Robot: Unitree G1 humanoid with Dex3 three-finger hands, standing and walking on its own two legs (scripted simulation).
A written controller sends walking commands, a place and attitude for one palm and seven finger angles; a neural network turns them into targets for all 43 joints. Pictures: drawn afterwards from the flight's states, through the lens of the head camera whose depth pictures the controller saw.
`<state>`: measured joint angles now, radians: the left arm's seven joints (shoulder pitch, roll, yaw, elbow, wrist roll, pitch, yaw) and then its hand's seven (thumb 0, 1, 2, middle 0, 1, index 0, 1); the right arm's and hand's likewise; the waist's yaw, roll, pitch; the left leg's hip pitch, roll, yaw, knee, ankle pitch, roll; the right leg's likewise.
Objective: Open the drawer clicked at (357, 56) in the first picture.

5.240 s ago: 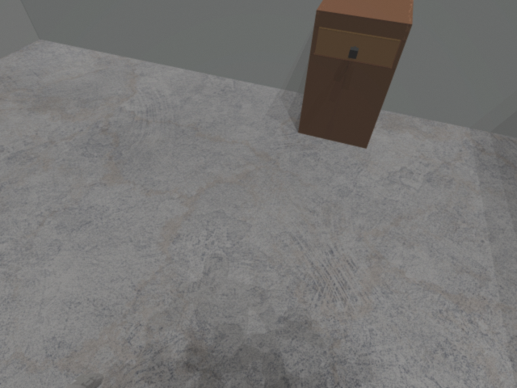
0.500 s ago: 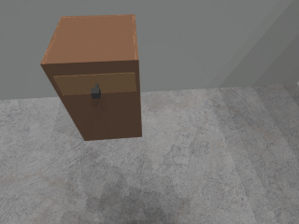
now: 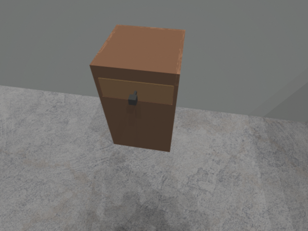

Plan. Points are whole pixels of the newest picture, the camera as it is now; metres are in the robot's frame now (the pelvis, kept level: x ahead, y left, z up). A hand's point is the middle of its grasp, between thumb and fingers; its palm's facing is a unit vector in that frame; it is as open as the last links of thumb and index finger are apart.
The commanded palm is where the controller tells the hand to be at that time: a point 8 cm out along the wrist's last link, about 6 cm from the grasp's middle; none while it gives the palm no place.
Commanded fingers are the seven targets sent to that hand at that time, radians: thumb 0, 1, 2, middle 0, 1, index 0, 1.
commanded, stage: take the last steps up to it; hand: left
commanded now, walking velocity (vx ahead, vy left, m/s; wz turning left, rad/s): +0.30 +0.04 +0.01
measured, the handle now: (133, 97) +0.74 +0.19 -0.19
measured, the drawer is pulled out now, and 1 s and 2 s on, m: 0.00 0.00 0.00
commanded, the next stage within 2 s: come to a stop and stand still in 0.54 s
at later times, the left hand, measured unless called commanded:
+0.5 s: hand (109, 193) +0.25 +0.19 -0.18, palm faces -0.02 -0.98 -0.22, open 7.3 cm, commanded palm none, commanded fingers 0.00 0.90 0.90 -0.20 -0.30 -0.20 -0.30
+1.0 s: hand (109, 186) +0.28 +0.20 -0.19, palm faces +0.03 -0.98 -0.21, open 7.3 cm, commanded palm none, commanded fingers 0.00 0.90 0.90 -0.20 -0.30 -0.20 -0.30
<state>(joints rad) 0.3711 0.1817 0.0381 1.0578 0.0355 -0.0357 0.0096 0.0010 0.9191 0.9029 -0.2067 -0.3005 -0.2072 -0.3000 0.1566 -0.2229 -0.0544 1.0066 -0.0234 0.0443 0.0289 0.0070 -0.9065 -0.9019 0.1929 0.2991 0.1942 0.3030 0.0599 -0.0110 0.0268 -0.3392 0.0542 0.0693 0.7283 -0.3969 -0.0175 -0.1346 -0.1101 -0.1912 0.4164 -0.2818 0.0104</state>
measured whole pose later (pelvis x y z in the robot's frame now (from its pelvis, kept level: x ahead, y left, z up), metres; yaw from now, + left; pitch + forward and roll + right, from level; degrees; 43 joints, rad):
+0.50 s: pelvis +0.15 +0.01 -0.03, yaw -1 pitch -1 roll +2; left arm 0.14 0.17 0.05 1.00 0.03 -0.05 -0.02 0.00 0.91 0.90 -0.20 -0.30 -0.20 -0.30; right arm 0.41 -0.16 -0.04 1.16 -0.02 -0.03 -0.02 0.00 -0.91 -0.90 0.20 0.30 0.20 0.30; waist -0.03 0.02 0.07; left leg -0.03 0.05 0.12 0.58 -0.47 -0.01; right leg -0.41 -0.06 -0.13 0.65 -0.20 -0.05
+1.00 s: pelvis +0.25 +0.01 -0.01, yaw -3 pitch +0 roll +1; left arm 0.22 0.18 0.04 1.04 0.01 0.04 0.03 0.00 0.92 0.90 -0.20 -0.30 -0.20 -0.30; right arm 0.13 -0.15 -0.02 1.02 -0.02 0.02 -0.04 0.00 -0.91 -0.90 0.20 0.30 0.20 0.30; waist 0.03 -0.03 0.08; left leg -0.31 0.04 0.08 0.51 -0.19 0.00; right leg -0.31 -0.01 -0.05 0.81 -0.52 0.00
